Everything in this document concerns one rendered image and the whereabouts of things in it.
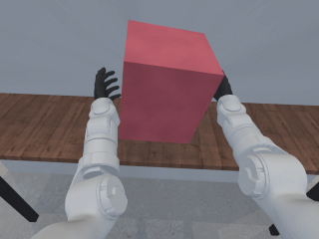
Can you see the table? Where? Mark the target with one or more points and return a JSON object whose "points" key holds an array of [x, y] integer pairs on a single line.
{"points": [[52, 128]]}

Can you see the robot left forearm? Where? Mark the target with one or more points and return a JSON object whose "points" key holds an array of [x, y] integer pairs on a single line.
{"points": [[100, 154]]}

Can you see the robot right upper arm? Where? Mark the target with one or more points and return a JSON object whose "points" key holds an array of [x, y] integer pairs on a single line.
{"points": [[277, 182]]}

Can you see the robot right hand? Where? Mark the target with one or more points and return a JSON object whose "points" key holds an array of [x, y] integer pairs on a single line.
{"points": [[223, 89]]}

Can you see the robot right forearm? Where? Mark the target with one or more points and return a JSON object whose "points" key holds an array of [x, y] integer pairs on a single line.
{"points": [[243, 136]]}

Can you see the robot left hand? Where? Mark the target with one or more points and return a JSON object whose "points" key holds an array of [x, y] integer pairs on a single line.
{"points": [[100, 90]]}

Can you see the robot left upper arm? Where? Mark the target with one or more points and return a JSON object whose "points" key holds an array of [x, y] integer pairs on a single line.
{"points": [[93, 206]]}

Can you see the carton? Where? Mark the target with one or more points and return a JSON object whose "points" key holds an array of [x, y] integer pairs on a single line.
{"points": [[170, 76]]}

